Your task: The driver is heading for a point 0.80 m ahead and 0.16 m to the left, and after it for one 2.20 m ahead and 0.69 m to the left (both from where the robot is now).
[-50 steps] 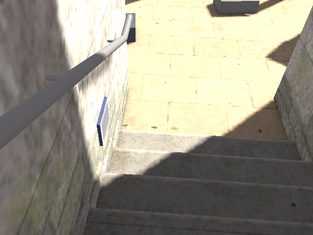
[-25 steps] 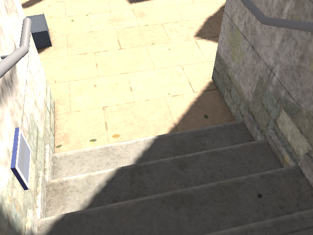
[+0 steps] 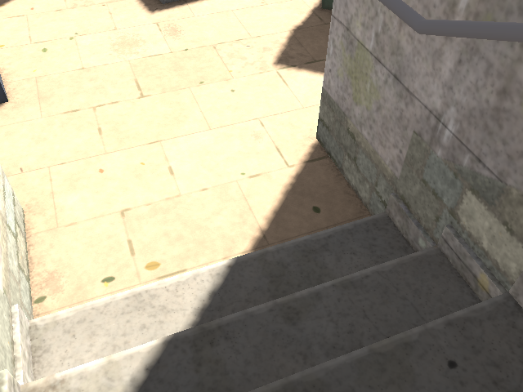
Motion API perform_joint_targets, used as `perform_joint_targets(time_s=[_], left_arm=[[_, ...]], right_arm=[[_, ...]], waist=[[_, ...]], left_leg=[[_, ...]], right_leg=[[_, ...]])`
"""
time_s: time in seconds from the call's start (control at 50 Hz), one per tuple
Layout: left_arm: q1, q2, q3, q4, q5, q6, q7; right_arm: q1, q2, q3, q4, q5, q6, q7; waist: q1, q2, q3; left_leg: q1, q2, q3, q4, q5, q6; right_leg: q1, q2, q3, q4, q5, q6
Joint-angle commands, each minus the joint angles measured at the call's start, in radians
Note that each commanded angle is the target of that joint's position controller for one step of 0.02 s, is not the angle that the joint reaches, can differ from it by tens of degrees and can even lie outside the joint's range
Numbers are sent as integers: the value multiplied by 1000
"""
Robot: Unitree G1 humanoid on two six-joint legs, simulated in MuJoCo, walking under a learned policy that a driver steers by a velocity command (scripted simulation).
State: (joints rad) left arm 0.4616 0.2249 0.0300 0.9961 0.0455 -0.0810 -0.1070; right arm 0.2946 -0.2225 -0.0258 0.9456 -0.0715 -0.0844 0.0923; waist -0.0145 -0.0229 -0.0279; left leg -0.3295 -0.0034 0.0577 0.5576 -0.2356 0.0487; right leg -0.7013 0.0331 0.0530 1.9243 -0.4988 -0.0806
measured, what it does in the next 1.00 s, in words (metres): goes down: right foot, then left foot 0.15 m lower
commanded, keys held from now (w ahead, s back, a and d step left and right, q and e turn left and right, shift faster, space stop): w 1.00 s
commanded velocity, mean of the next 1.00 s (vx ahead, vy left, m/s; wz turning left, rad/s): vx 0.50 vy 0.00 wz -0.03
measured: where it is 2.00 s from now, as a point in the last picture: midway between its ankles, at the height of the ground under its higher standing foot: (243, 331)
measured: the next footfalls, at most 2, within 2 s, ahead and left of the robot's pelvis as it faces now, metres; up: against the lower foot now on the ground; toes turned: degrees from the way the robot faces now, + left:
right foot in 0.28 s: +0.22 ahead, -0.11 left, +0.00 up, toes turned -3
left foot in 0.70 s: +0.45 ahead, +0.11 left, -0.15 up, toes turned +3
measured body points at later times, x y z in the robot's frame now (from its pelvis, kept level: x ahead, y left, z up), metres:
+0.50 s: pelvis +0.22 -0.01 -0.02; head +0.23 -0.01 +0.43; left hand +0.22 +0.24 -0.17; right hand +0.28 -0.30 -0.15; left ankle +0.29 +0.15 -0.69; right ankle +0.18 -0.11 -0.73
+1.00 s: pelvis +0.46 +0.05 -0.16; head +0.46 +0.05 +0.29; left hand +0.57 +0.29 -0.30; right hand +0.40 -0.18 -0.31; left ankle +0.41 +0.11 -0.88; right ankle +0.60 -0.09 -0.82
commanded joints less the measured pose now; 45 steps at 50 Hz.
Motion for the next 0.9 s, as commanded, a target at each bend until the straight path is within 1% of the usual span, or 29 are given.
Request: perform_joint_targets(time_s=[0.02, 0.04, 0.06, 0.08, 0.12, 0.18, 0.24, 0.26, 0.28, 0.3, 0.32, 0.34, 0.38, 0.4, 0.44, 0.46, 0.5, 0.56, 0.64, 0.7, 0.72, 0.74, 0.76, 0.78, 0.8, 0.82, 0.84, 0.88, 0.9], left_arm=[[-101, -62, -22, -134, 18, -7, 20], [-111, -80, -31, -137, 56, -5, 20], [-180, -27, -16, -136, 58, -14, 18], [-224, -5, -2, -136, 46, -17, 20], [-258, -12, -9, -168, 51, -4, 7], [-243, 34, 1, -209, 61, -3, 23], [-357, 83, 21, -289, 46, 4, 61], [-373, 24, 15, -253, -47, 29, 89], [-226, 38, 15, -196, -33, 26, 104], [-70, 105, 39, -125, -21, 28, 120], [-2, 137, 45, -73, -19, 33, 122], [65, 150, 50, -49, -40, 46, 117], [-42, 104, 44, -28, -6, 45, 117], [-80, 95, 44, -20, 8, 43, 122], [-132, 75, 42, -16, 14, 27, 124], [-147, 63, 37, -20, 8, 12, 119], [-203, 55, 40, -9, -18, -19, 137], [-220, 108, 45, -18, -37, -26, 149], [-107, 109, 55, 31, -2, 13, 166], [-37, 129, 57, 58, 8, 43, 191], [22, 72, 55, 73, -6, 52, 182], [128, 4, 39, 65, -34, 52, 183], [108, 36, 34, 48, -37, 46, 187], [-13, 83, 39, -13, -33, 46, 188], [-173, 131, 48, -33, -3, 60, 176], [-203, 116, 51, -45, 4, 72, 162], [-229, 102, 49, -41, -1, 71, 152], [-249, 87, 50, -34, 1, 78, 135], [-286, 68, 49, -53, 12, 80, 131]], right_arm=[[108, 22, 23, -2, -10, -9, -10], [40, 81, 37, -17, 6, -36, -40], [27, 72, 38, -30, 21, -55, -49], [83, 26, 32, -18, 10, -65, -46], [162, -54, 26, 37, -19, -62, -22], [183, -118, 11, 61, -44, -65, -15], [227, -80, 7, 83, -5, -72, -49], [168, -174, -34, 36, 102, -28, -92], [187, -179, -43, 51, 110, -10, -111], [228, -141, -48, 43, 110, -6, -124], [332, -48, -37, 53, 91, 2, -124], [286, -51, -44, 17, 92, 9, -126], [94, -85, -75, -39, 83, 29, -130], [78, -74, -76, -47, 82, 44, -129], [134, -71, -85, -16, 60, 75, -110], [101, -68, -88, -23, 65, 80, -99], [-35, -57, -76, -65, 64, 72, -74], [-84, -32, -54, -58, 76, 58, -48], [-141, -67, -39, -57, 84, 61, -59], [194, -117, -67, 97, 40, 51, -73], [282, -171, -84, 132, 36, 42, -67], [306, -170, -67, 118, 46, 30, -56], [329, -155, -63, 106, 80, 35, -50], [317, -225, -85, 102, 88, 41, -69], [187, -125, -58, 63, 80, 48, -84], [139, -125, -51, 49, 57, 38, -96], [96, -78, -31, 62, 39, 15, -101], [33, -77, -25, 54, 52, -15, -108], [39, -116, -30, 51, 63, -23, -110]], waist=[[15, 45, 186], [34, 33, 154], [1, 34, 136], [-30, 69, 64], [-2, 134, 75], [27, 72, 94], [-8, 97, 94], [43, 153, 77], [85, 115, 24], [109, 24, -76], [69, -174, -172], [119, -198, -149], [90, -23, 93], [53, -20, 128], [-8, -72, 137], [-27, -17, 120], [-48, -31, 126], [-55, -40, 102], [20, -62, 177], [-77, 72, 74], [-83, 248, 5], [-3, 280, -103], [-33, 236, -143], [-62, 300, -128], [-54, 102, 19], [-32, 165, 77], [13, 27, 155], [77, 30, 192], [63, 92, 179]], left_leg=[[-70, 395, -369, -347, -23, 331], [-112, 269, -270, -324, -39, 250], [-182, 198, -177, -307, -31, 238], [-248, 150, -117, -307, -29, 229], [-358, 172, -119, -330, 52, 212], [-184, 250, -188, -196, 187, 222], [125, 291, -274, -67, 421, 232], [160, 194, -192, 14, 738, 149], [149, 150, -154, 186, 883, 115], [-46, 111, -109, 429, 693, 65], [-348, 13, -80, 730, -280, 33], [-533, -13, -130, 825, -331, 38], [-574, 39, -180, 750, -213, 51], [-511, 42, -210, 692, -170, 41], [-399, 49, -214, 626, -77, 27], [-334, 33, -206, 523, 83, 21], [-215, 22, -168, 253, 445, 8], [73, -3, -84, 126, 694, -4], [69, 43, -51, -100, 614, -11], [353, 27, 14, -331, 529, 28], [534, 146, -128, -205, 802, 92], [767, 251, -226, 164, 947, 91], [743, 307, -301, 133, 754, 109], [643, 450, -523, -111, 14, 249], [423, 374, -530, -240, -294, 217], [275, 395, -576, -242, -326, 236], [125, 307, -485, -219, -209, 179], [-130, 192, -330, -287, -47, 144], [-131, 180, -309, -290, 89, 178]], right_leg=[[-311, -182, 83, -259, 219, -63], [-257, -217, 78, -559, 470, -76], [-149, -189, 0, -813, 643, -55], [37, -150, -63, -951, 754, -28], [261, -83, -127, -912, 723, 2], [230, -84, -71, -866, 586, 7], [126, -54, -91, -1010, 256, 11], [221, -10, -116, -1212, 140, -3], [448, 12, -131, -1311, 328, -9], [755, -94, -18, -1284, 596, -56], [1003, -290, 239, -1302, 593, -132], [1005, -351, 429, -1405, 510, -198], [722, -350, 368, -1450, 434, -203], [600, -324, 311, -1458, 434, -176], [453, -301, 254, -1450, 366, -169], [379, -243, 178, -1446, 338, -155], [243, -176, 82, -1420, 111, -89], [87, -159, 46, -1368, 23, -90], [267, -186, 40, -1128, 172, -92], [380, -118, -30, -629, 415, -104], [190, 15, -75, -161, -138, -87], [-128, 29, 3, 65, -399, -98], [-271, 17, 21, 154, -312, -114], [-434, -2, -10, 99, -135, -91], [-423, -68, -11, -33, 7, -63], [-371, -86, 26, -116, 77, -40], [-293, -118, 90, -355, 280, -18], [-23, -139, 35, -737, 420, 31], [48, -121, -8, -864, 449, 49]])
